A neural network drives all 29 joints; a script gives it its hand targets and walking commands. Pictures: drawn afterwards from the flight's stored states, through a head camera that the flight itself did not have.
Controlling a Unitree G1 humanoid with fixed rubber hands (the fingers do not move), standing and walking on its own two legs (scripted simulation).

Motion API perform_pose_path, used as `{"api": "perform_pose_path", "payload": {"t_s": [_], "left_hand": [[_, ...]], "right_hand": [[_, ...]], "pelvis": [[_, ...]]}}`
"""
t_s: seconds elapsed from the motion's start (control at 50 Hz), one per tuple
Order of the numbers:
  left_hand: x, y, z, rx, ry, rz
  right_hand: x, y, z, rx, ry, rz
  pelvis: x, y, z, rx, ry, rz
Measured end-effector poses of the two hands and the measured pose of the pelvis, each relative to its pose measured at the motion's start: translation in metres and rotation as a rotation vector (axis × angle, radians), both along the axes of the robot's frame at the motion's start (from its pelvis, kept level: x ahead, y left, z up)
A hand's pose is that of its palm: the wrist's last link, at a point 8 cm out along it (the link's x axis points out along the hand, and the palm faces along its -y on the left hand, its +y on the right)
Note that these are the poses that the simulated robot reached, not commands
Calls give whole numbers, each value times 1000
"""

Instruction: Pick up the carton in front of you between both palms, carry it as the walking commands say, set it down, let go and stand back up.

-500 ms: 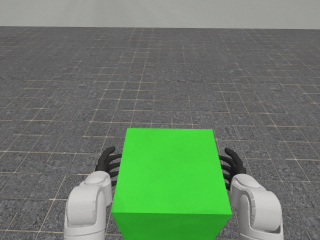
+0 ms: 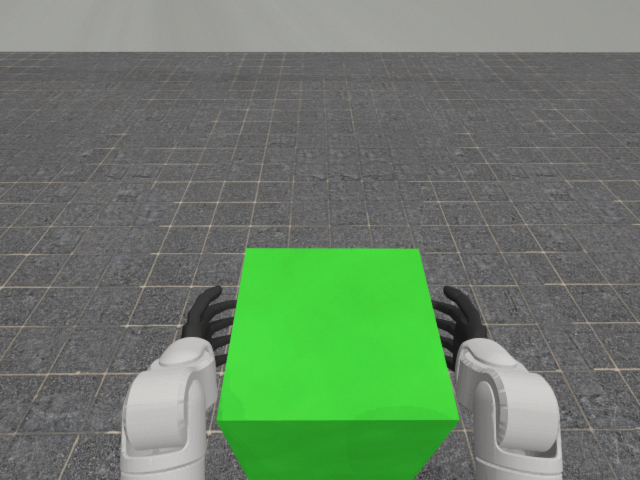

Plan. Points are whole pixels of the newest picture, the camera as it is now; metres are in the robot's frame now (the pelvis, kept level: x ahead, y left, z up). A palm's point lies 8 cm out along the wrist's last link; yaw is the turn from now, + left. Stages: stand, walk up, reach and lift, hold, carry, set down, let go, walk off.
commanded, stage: carry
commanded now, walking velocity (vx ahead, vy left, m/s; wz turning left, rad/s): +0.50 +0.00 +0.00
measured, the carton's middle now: (331, 372) +0.28 +0.00 +0.02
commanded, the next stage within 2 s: none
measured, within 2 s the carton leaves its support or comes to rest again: neither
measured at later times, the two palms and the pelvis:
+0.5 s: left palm (235, 194) +0.57 +0.17 +0.09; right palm (408, 193) +0.57 -0.13 +0.09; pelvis +0.31 +0.01 -0.01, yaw +0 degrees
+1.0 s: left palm (251, 147) +0.73 +0.16 +0.09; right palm (399, 147) +0.73 -0.14 +0.09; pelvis +0.47 +0.01 +0.00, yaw +0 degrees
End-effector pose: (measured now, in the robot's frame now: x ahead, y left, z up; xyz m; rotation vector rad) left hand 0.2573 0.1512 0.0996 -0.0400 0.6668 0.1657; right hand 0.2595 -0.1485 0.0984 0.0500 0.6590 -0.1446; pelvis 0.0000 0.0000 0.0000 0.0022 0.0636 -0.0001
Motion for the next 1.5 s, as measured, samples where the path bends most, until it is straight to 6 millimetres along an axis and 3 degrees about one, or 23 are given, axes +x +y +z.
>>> {"api": "perform_pose_path", "payload": {"t_s": [0.06, 0.12, 0.26, 0.4, 0.52, 0.66, 0.86, 1.0, 1.14, 1.28, 1.5], "left_hand": [[42, -11, -13, 24, 17, 8], [69, -15, -24, 24, 100, 25], [135, -13, -16, 20, 121, 58], [234, -4, 4, 10, 18, 31], [326, 18, -16, -27, 5, 7], [381, 21, -32, -40, 126, -13], [445, 12, -1, 3, 20, -6], [473, 8, -6, 3, 45, -1], [482, 6, -14, -2, 61, 5], [480, 6, -16, -3, 54, 7], [459, 6, -31, 17, 80, -12]], "right_hand": [[46, -11, -18, 21, 17, 11], [79, -15, -30, 25, 100, 25], [155, -12, -21, 11, 120, 62], [244, -3, 1, 5, 16, 31], [327, 18, -9, -27, 4, 4], [375, 21, -22, -34, 126, -21], [443, 12, -2, 4, 19, -10], [474, 8, -6, 2, 45, -3], [484, 6, -12, -5, 61, 2], [482, 6, -14, -8, 53, 5], [460, 6, -29, -26, 79, 17]], "pelvis": [[42, -13, -12, -14, -8, 21], [72, -21, -4, -4, -1, 41], [145, -27, 15, 21, 12, 37], [236, -11, 12, 14, 9, 29], [319, 15, -11, 14, -15, 4], [367, 23, 6, -6, 2, -15], [438, 13, 5, 0, -14, 5], [469, 8, 2, -3, -3, 7], [478, 5, -1, -3, 3, 8], [476, 4, -3, -2, 3, 9], [463, 5, -2, -2, -21, 10]]}}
